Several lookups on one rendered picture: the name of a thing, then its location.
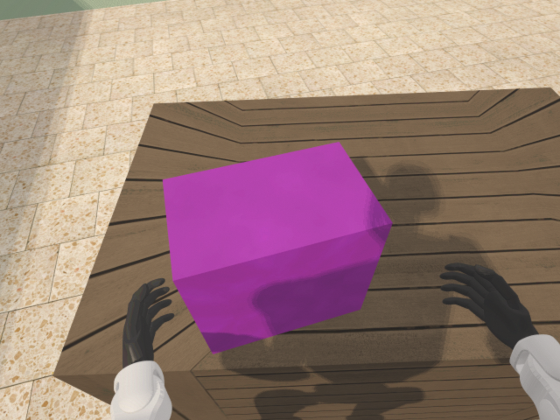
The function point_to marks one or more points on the robot left hand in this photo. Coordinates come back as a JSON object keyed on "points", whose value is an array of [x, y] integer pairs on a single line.
{"points": [[139, 331]]}

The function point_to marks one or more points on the robot left forearm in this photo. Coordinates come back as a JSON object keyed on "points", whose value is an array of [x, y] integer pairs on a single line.
{"points": [[140, 393]]}

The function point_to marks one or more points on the carton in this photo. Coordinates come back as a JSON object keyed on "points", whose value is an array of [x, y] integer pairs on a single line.
{"points": [[274, 244]]}

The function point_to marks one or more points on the robot right hand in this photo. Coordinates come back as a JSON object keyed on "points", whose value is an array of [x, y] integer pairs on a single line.
{"points": [[491, 299]]}

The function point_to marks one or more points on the pedestal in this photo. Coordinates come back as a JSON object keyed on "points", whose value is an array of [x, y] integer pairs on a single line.
{"points": [[468, 177]]}

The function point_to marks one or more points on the robot right forearm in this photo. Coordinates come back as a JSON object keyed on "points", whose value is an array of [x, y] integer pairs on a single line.
{"points": [[536, 359]]}

